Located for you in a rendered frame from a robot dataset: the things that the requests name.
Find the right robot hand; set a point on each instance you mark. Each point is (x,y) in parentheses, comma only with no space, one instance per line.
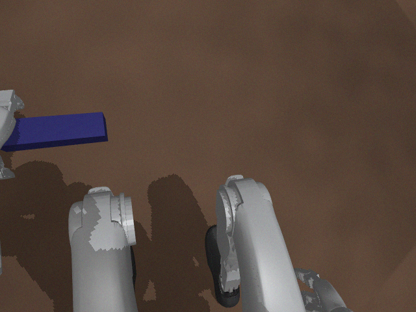
(324,299)

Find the left robot hand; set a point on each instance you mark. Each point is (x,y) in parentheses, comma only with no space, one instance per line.
(9,103)

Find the carton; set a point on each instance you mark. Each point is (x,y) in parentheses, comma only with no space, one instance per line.
(53,131)

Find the right robot foot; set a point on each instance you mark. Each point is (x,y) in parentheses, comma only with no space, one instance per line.
(226,299)

